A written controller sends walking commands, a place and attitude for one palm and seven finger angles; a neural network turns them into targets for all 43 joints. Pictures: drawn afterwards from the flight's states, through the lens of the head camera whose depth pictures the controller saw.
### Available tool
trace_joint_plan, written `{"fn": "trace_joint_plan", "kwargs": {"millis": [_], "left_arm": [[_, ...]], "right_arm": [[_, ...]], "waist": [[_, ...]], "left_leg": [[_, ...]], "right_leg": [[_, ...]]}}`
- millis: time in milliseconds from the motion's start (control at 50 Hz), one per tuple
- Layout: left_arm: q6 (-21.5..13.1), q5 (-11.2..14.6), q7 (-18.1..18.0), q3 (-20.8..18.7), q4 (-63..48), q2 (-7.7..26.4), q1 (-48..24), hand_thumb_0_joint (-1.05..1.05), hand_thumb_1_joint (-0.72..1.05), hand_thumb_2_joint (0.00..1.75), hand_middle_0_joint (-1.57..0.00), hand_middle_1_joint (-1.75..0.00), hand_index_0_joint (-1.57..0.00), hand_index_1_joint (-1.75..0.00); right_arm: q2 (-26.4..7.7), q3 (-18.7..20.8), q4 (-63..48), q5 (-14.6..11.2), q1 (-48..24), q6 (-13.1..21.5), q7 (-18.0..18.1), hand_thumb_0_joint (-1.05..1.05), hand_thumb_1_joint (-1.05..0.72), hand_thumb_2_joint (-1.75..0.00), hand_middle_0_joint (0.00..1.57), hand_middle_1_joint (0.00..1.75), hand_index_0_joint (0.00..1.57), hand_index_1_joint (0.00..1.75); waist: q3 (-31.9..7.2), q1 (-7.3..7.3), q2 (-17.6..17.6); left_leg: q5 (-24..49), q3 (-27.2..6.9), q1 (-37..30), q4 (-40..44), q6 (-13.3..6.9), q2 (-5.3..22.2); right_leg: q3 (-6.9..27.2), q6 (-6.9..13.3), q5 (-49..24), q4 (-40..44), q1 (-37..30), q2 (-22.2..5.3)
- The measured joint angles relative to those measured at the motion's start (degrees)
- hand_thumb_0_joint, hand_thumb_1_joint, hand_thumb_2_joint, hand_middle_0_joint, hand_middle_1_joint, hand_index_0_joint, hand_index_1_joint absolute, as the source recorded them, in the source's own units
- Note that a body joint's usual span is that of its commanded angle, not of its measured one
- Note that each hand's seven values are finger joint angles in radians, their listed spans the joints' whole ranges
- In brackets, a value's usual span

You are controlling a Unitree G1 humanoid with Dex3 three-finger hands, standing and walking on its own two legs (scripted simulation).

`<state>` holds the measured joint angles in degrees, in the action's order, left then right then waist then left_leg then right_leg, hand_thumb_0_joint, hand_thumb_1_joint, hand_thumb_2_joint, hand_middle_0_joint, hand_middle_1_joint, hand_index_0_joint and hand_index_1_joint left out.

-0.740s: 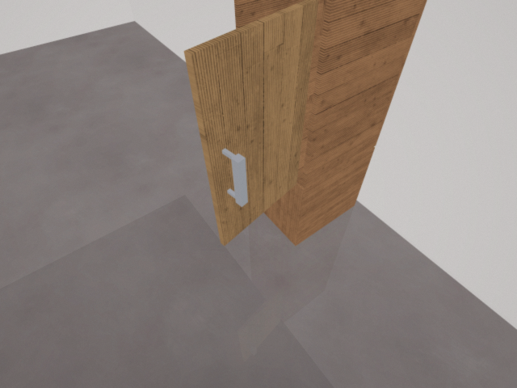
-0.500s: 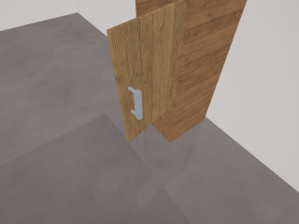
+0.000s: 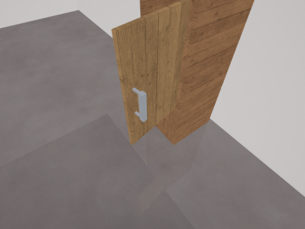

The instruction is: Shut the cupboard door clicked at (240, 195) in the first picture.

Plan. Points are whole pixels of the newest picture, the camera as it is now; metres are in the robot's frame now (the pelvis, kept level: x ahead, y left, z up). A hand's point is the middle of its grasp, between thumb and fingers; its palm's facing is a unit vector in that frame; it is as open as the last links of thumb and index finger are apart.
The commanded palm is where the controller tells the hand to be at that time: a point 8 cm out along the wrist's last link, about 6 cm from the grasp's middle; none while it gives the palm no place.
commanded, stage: look at it before walking up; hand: left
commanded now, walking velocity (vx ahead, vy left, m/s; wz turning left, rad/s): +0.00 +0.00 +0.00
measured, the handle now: (139, 105) +0.57 +0.09 -0.06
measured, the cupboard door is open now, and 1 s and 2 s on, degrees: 100 100 100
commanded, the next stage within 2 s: walk around to get in front in 0.10 s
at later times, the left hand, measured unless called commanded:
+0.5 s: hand out of the picture +0.00 +0.19 -0.18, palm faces -0.03 -0.98 -0.20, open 7.3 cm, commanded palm none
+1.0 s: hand out of the picture +0.10 +0.16 -0.17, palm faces -0.32 -0.91 -0.27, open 7.3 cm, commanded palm none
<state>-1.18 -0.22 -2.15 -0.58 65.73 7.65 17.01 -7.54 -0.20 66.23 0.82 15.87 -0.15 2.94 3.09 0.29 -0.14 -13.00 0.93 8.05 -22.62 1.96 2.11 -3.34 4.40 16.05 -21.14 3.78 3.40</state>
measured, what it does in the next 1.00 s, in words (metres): lifts its left foot, turning right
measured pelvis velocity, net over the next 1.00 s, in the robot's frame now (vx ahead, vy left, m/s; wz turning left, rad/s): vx -0.02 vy -0.01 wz -0.40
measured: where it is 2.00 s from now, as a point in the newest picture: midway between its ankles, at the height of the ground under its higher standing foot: outside the picture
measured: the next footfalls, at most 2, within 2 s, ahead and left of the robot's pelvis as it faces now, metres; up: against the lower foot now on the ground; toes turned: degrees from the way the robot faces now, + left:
left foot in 1.10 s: +0.08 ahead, +0.10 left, +0.00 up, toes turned -26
right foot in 1.44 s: -0.06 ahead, -0.15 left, +0.00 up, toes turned -42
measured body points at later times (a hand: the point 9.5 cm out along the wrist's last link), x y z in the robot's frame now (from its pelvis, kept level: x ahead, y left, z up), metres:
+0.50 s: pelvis -0.01 +0.01 -0.01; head +0.02 +0.01 +0.44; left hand +0.00 +0.25 -0.17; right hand -0.01 -0.22 -0.17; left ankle -0.01 +0.14 -0.74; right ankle -0.05 -0.06 -0.74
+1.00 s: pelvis -0.02 -0.01 -0.01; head +0.04 -0.05 +0.44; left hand +0.12 +0.21 -0.15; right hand +0.01 -0.30 -0.15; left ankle +0.02 +0.12 -0.70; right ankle -0.06 -0.11 -0.74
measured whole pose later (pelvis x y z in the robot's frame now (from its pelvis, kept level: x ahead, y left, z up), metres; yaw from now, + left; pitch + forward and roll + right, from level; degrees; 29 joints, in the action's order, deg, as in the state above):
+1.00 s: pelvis -0.02 -0.01 -0.01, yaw -23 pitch +1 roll +1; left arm 1.9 -1.9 -0.3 -4.5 53.5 12.2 11.9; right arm -13.1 3.3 51.5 0.3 3.6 -2.3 1.9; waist 7.0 2.2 0.0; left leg -26.0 0.8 24.4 -52.5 3.4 1.8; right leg 6.0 2.4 15.9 -31.4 16.6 3.5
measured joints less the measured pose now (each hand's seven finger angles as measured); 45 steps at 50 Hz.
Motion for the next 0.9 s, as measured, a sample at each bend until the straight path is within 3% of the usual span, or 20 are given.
{"fn": "trace_joint_plan", "kwargs": {"millis": [260, 360, 540, 580, 620, 660, 720, 760, 820, 860, 900], "left_arm": [[0.07, -0.05, 0.15, -0.01, -0.12, 0.25, -0.38, 0.01, 0.91, 0.90, -0.20, -0.30, -0.20, -0.30], [1.51, -0.52, 0.64, -1.32, -1.25, 0.13, -0.30, 0.01, 0.91, 0.90, -0.20, -0.30, -0.20, -0.30], [3.77, -1.06, 1.83, -3.94, -4.70, 2.37, -2.29, 0.01, 0.91, 0.90, -0.20, -0.30, -0.20, -0.30], [4.06, -1.07, 2.12, -4.33, -5.87, 3.17, -3.40, 0.01, 0.91, 0.90, -0.20, -0.30, -0.20, -0.30], [4.55, -1.17, 2.48, -4.80, -7.06, 3.77, -4.89, 0.01, 0.91, 0.90, -0.20, -0.30, -0.20, -0.30], [4.70, -1.25, 2.87, -5.15, -8.35, 4.19, -6.33, 0.01, 0.91, 0.90, -0.20, -0.30, -0.20, -0.30], [4.11, -1.31, 3.33, -5.18, -10.55, 4.64, -7.52, 0.01, 0.91, 0.90, -0.20, -0.30, -0.20, -0.30], [3.09, -1.49, 3.52, -5.10, -12.14, 5.77, -7.25, 0.01, 0.91, 0.90, -0.20, -0.30, -0.20, -0.30], [2.33, -1.46, 2.54, -4.80, -12.31, 5.42, -7.98, 0.01, 0.91, 0.90, -0.20, -0.30, -0.20, -0.30], [2.47, -1.51, 2.01, -4.58, -12.49, 5.17, -7.59, 0.01, 0.91, 0.90, -0.20, -0.30, -0.20, -0.30], [2.65, -1.59, 1.72, -4.36, -12.42, 5.00, -6.95, 0.01, 0.91, 0.90, -0.20, -0.30, -0.20, -0.30]], "right_arm": [[-0.53, -0.03, -0.19, 0.10, -0.77, 0.10, -0.03, 0.00, -0.91, -0.90, 0.20, 0.30, 0.20, 0.30], [-0.70, 0.99, -1.54, 0.15, -1.82, -0.83, 0.29, 0.00, -0.91, -0.90, 0.20, 0.30, 0.20, 0.30], [-1.95, 3.08, -5.55, 0.16, -3.03, -1.53, 0.51, 0.00, -0.91, -0.90, 0.20, 0.30, 0.20, 0.30], [-2.37, 3.25, -6.55, 0.40, -3.34, -1.14, 0.52, 0.00, -0.91, -0.90, 0.20, 0.30, 0.20, 0.30], [-2.95, 3.25, -7.55, 0.76, -3.68, -0.61, 0.51, 0.00, -0.91, -0.90, 0.20, 0.30, 0.20, 0.30], [-3.63, 3.11, -8.26, 1.15, -4.00, -0.44, 0.41, 0.00, -0.91, -0.90, 0.20, 0.30, 0.20, 0.30], [-4.78, 3.12, -9.04, 1.37, -4.62, -0.84, 0.01, 0.00, -0.90, -0.90, 0.20, 0.30, 0.20, 0.30], [-5.09, 3.23, -9.91, 0.91, -4.61, -1.39, -0.46, 0.00, -0.90, -0.90, 0.20, 0.30, 0.20, 0.30], [-6.45, 3.79, -10.58, 0.29, -6.99, -2.98, -0.81, 0.00, -0.90, -0.90, 0.20, 0.30, 0.20, 0.30], [-6.71, 3.93, -11.17, 0.13, -8.73, -3.24, -0.85, 0.00, -0.91, -0.90, 0.20, 0.30, 0.20, 0.30], [-6.55, 3.91, -12.24, -0.04, -10.11, -2.95, -0.96, 0.00, -0.91, -0.90, 0.20, 0.30, 0.20, 0.30]], "waist": [[-0.13, 0.15, -0.11], [0.43, 0.67, -0.45], [1.53, 0.32, 0.58], [1.89, 0.59, 1.05], [2.72, 0.75, 0.79], [3.49, 0.82, -0.03], [4.06, 0.99, -1.94], [3.38, 1.12, -1.60], [4.51, 0.99, -3.15], [4.86, 1.11, -2.72], [4.90, 1.33, -1.72]], "left_leg": [[0.20, 0.46, -0.12, 0.36, -0.35, -0.28], [-1.58, 2.34, 1.84, -3.08, -0.29, 0.79], [-4.93, 6.22, 5.81, -9.50, -0.56, 2.51], [-5.14, 7.75, 6.26, -9.88, -0.84, 2.65], [-5.04, 9.20, 6.06, -9.76, -1.01, 3.17], [-4.69, 10.22, 5.49, -9.23, -0.62, 4.03], [-5.39, 11.35, 5.48, -10.67, 0.62, 6.32], [-8.01, 11.60, 7.70, -15.79, 1.24, 7.17], [-16.49, 4.13, 13.92, -31.90, 1.19, 5.34], [-16.08, 1.85, 16.80, -38.35, 1.33, 3.35], [-15.01, 1.14, 17.77, -38.67, 1.54, 1.91]], "right_leg": [[0.42, -0.33, -0.18, 0.02, 0.17, -0.33], [2.25, -0.20, 0.68, -3.28, 2.86, 0.47], [6.00, -0.37, 2.80, -10.63, 8.85, 1.78], [6.24, -1.05, 4.13, -15.55, 11.78, 1.51], [4.70, -2.03, 9.86, -25.40, 15.62, 0.52], [3.23, -2.63, 12.33, -29.85, 17.42, -1.04], [1.12, -3.18, 9.99, -24.31, 15.88, -3.13], [1.76, -2.44, 2.47, -15.68, 13.31, -4.28], [2.32, -1.84, 4.69, -17.94, 14.54, -2.32], [3.68, -1.75, 4.00, -16.36, 14.25, -1.64], [5.47, -1.81, 2.35, -14.10, 13.73, -1.19]]}}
